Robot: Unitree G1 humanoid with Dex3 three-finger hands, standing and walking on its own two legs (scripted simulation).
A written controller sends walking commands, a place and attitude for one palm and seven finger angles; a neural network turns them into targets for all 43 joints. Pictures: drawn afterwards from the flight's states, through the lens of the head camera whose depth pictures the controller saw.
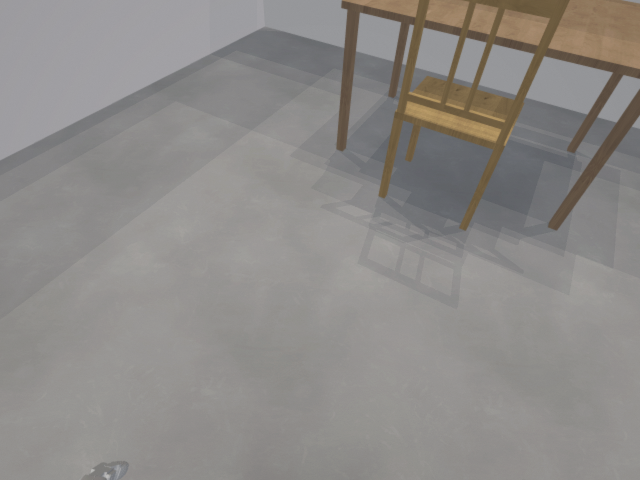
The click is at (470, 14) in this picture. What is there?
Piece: chair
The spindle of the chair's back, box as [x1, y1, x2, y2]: [441, 2, 475, 104]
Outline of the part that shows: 469,2 441,99 441,103 444,104 448,95 475,3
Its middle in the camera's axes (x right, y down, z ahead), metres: +0.46 -0.62 +1.31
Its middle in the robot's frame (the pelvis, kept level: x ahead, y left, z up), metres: +1.41 -0.40 -0.06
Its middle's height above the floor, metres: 0.71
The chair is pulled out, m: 0.00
